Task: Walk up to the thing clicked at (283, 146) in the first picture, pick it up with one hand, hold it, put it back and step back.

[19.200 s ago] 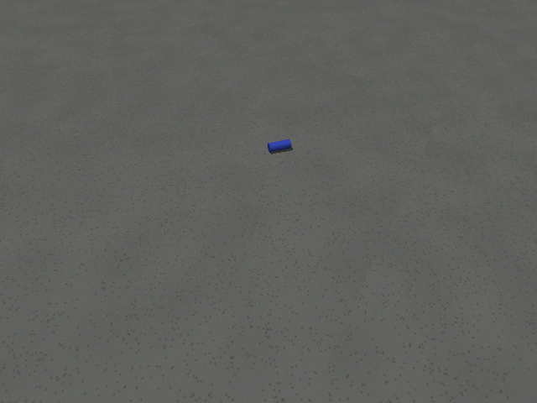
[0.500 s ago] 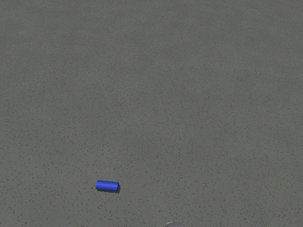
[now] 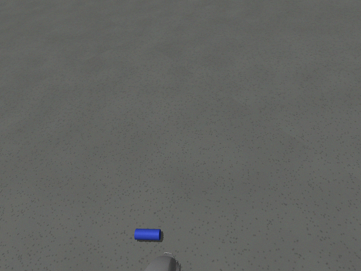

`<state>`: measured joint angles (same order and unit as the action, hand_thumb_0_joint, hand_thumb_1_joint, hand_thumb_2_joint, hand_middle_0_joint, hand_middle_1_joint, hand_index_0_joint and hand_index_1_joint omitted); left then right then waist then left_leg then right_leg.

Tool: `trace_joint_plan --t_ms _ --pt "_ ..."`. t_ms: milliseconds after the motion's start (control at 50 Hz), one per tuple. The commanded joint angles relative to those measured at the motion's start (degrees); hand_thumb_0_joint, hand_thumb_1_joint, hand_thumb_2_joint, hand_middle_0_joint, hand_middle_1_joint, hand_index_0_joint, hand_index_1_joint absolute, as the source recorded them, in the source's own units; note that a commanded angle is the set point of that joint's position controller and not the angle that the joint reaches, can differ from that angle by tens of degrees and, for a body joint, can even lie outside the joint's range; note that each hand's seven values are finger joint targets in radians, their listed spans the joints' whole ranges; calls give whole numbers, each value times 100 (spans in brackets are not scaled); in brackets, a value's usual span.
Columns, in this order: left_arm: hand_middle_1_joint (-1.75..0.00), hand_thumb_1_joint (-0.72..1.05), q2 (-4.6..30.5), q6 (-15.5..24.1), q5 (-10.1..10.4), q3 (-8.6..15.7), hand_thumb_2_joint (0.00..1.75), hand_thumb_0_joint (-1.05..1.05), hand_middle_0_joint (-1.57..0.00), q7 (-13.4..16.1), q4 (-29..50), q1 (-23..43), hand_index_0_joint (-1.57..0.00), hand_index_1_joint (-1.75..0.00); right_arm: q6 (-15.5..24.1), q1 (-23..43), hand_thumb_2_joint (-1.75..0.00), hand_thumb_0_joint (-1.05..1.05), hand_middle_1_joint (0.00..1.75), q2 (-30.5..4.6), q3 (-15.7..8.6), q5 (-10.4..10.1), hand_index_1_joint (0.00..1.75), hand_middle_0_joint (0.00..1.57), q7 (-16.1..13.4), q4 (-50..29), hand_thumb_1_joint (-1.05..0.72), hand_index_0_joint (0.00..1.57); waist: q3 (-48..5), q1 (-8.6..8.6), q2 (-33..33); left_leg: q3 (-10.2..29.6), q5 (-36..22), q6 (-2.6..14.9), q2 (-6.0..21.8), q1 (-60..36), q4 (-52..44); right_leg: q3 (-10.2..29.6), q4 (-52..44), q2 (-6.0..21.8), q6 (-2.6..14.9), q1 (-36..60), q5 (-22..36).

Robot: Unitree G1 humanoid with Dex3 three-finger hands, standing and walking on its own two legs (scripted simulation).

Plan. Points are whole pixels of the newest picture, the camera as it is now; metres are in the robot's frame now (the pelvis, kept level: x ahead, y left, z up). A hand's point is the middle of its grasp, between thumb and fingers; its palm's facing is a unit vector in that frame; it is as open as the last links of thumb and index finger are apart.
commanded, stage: walk up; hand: left
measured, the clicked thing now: (147, 234) +0.43 +0.28 -0.75
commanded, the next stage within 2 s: none
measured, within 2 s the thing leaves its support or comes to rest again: neither
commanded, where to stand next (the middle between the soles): +0.04 +0.04 m, yaw -1 degrees
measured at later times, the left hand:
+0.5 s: hand out of the picture +0.05 +0.30 -0.17, palm faces -0.06 -0.89 -0.44, open 7.4 cm
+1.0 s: hand out of the picture -0.06 +0.34 -0.16, palm faces +0.03 -0.93 -0.36, open 7.4 cm
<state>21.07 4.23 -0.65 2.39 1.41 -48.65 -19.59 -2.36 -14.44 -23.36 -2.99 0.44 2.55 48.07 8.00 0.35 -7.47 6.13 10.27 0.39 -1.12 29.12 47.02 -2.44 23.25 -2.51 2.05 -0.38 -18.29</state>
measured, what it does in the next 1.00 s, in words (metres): walks backwards: left foot, then right foot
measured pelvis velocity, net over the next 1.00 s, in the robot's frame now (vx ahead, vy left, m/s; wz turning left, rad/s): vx -0.11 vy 0.06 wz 0.05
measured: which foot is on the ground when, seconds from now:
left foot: up 0.00-0.10, down 0.12-0.56, up 0.58-0.86, down 0.88-1.00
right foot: down 0.00-0.14, up 0.16-0.50, down 0.52-0.90, up 0.92-1.00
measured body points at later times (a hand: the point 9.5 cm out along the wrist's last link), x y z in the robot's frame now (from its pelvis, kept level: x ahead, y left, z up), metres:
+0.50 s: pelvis -0.05 +0.03 -0.03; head +0.02 +0.01 +0.41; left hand +0.06 +0.35 -0.14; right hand +0.11 -0.28 -0.14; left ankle +0.11 +0.11 -0.74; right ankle -0.06 -0.08 -0.73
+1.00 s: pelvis -0.11 +0.06 -0.01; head -0.11 +0.08 +0.44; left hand -0.06 +0.38 -0.13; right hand -0.07 -0.26 -0.11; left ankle -0.14 +0.19 -0.74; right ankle -0.08 -0.07 -0.70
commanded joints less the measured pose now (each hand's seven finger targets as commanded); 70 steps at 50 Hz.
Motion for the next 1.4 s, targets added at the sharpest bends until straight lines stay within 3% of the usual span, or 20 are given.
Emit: trace_joint_plan --t_ms 0,80,100,120,140,160,240,380,480,520,560,620,780,840,920,1060,1200,1240,1280,1380 --pt "-30 90 1447 -89 128 362 90 0 -20 284 542 360 -20 -30 -19 240 -90 0 30 -763 -288 123 30 20 -45 -499 -90 20 -214 41 1676 -254 -129 96 65 -970 -680 405 226 1516 127 -945 4713" --pt "-30 90 1612 -192 226 374 90 0 -20 415 542 294 -20 -30 -74 143 -90 0 30 -946 -396 310 30 20 0 -598 -90 20 -514 -131 1452 -380 -198 439 95 -1477 -1588 643 1248 1666 206 -834 4739" --pt "-30 90 1401 -207 194 297 90 0 -20 309 662 354 -20 -30 35 6 -90 0 30 -1040 -424 154 30 20 -123 -524 -90 20 -819 -203 1122 -186 -2625 595 232 -2021 -2001 319 2079 1095 25 -924 4118" --pt "-30 90 1213 -217 305 290 90 0 -20 268 725 267 -20 -30 108 -210 -90 0 30 -1432 -548 162 30 20 -178 -600 -90 20 -1491 -372 222 820 -4887 1119 1144 -2996 -1985 152 3605 280 -220 -1445 2405" --pt "-30 90 941 -288 334 268 90 0 -20 298 615 -151 -20 -30 126 -157 -90 0 30 -1462 -577 100 30 20 -231 -666 -90 20 -1822 -193 -509 1766 -6552 1686 1813 -3873 -1725 325 4658 -567 -265 -2392 -1970" --pt "-30 90 1005 -368 269 241 90 0 -20 348 553 -145 -20 -30 163 -224 -90 0 30 -1287 -551 8 30 20 -269 -622 -90 20 -1925 -264 -513 2058 -6176 2009 2168 -3494 -1807 803 4769 -164 -165 -2253 -2205" --pt "-30 90 1292 -544 264 315 90 0 -20 238 417 -56 -20 -30 5 617 -90 0 30 -922 -438 42 30 20 -322 -1020 -90 20 -1229 -31 203 478 -3198 1136 1182 -1926 -2196 972 4904 -120 -60 -2165 -1381" --pt "-30 90 1173 -500 193 360 90 0 -20 249 509 -80 -20 -30 -97 595 -90 0 30 -979 -478 203 30 20 -209 -1290 -90 20 -1266 -191 -392 670 -2417 1517 1401 -1866 -2042 321 3264 128 -282 -1957 -1124" --pt "-30 90 1216 -503 -1 487 90 0 -20 97 268 -862 -20 -30 -223 954 -90 0 30 -1142 -574 152 30 20 -200 -1425 -90 20 -1260 224 -122 859 930 854 1256 -438 -1994 256 1292 296 165 -712 -296" --pt "-30 90 1706 -434 -181 632 90 0 -20 77 474 -617 -20 -30 -270 721 -90 0 30 -717 -457 104 30 20 -210 -1409 -90 20 -649 260 1807 103 2757 127 -107 1171 -38 2704 -268 1572 846 -996 -2151" --pt "-30 90 2431 -397 -291 766 90 0 -20 136 1014 776 -20 -30 -259 916 -90 0 30 -1255 -665 171 30 20 -300 -1379 -90 20 190 214 2175 886 2273 -201 -380 282 2587 4443 -1391 3291 1830 -3680 -2007" --pt "-30 90 1422 -290 -193 580 90 0 -20 170 969 1378 -20 -30 -164 37 -90 0 30 -1065 -632 50 30 20 -155 -807 -90 20 41 -381 1143 698 1167 -186 -771 58 3144 1511 -427 1536 837 -2966 -263" --pt "-30 90 1498 -374 -297 688 90 0 -20 -112 722 -38 -20 -30 351 332 -90 0 30 -965 -282 59 30 20 -205 -608 -90 20 -783 668 2337 -573 2147 -320 -131 -65 -1057 1262 21 1305 851 70 -1261" --pt "-30 90 1566 -496 -145 592 90 0 -20 -226 728 53 -20 -30 556 -462 -90 0 30 -751 -299 157 30 20 -365 -131 -90 20 -867 174 1725 -1070 587 -112 -271 -1718 -3180 800 1015 1255 614 -670 188" --pt "-30 90 1581 -498 -175 567 90 0 -20 -205 932 1155 -20 -30 624 -743 -90 0 30 -2201 -631 131 30 20 -370 -99 -90 20 327 -486 -58 3535 3925 1613 2690 -1486 -3921 1000 3642 682 -41 -3917 -1315" --pt "-30 90 1151 -365 -11 424 90 0 -20 -375 521 678 -20 -30 757 -434 -90 0 30 -1363 -363 95 30 20 -351 -213 -90 20 64 -208 -501 253 -1062 962 1209 -1964 -2787 414 2523 513 -170 -2936 -127" --pt "-30 90 1163 -188 -62 421 90 0 -20 -250 -73 268 -20 -30 478 -150 -90 0 30 -1009 -177 -42 30 20 -349 -372 -90 20 -654 118 266 -349 -652 574 782 -805 -1017 30 628 218 -8 -408 1027" --pt "-30 90 1710 -103 -116 534 90 0 -20 -183 5 126 -20 -30 463 -545 -90 0 30 -531 0 -110 30 20 -353 -401 -90 20 -1185 130 1965 -664 1722 154 52 -182 596 2612 -229 1976 617 46 1176" --pt "-30 90 1777 -156 -67 481 90 0 -20 -172 88 683 -20 -30 361 -501 -90 0 30 -1040 -162 -57 30 20 -439 -117 -90 20 -955 76 1730 -259 2839 140 173 -684 880 3147 -442 2417 1323 -1141 -16" --pt "-30 90 1520 -215 -78 362 90 0 -20 -143 33 1216 -20 -30 380 -611 -90 0 30 -971 -141 -21 30 20 -352 346 -90 20 -899 -62 2060 -519 1843 101 282 -1122 -271 1748 -237 1665 805 -1723 -203"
